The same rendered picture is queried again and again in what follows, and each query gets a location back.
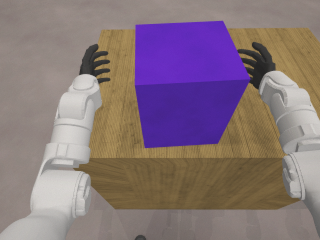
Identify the left robot hand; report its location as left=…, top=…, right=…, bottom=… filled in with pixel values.
left=79, top=44, right=111, bottom=84

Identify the pedestal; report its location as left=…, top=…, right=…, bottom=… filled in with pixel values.
left=73, top=27, right=320, bottom=210

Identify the robot right forearm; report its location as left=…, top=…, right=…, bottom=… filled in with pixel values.
left=258, top=70, right=320, bottom=154

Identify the robot left forearm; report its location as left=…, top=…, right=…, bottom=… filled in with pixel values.
left=30, top=74, right=102, bottom=212

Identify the carton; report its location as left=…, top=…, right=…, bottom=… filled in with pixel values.
left=134, top=21, right=251, bottom=148

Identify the right robot upper arm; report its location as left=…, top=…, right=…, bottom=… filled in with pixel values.
left=282, top=150, right=320, bottom=238

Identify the right robot hand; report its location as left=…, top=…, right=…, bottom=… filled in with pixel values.
left=237, top=42, right=276, bottom=89

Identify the left robot upper arm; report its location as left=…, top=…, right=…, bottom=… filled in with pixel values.
left=0, top=169, right=92, bottom=240

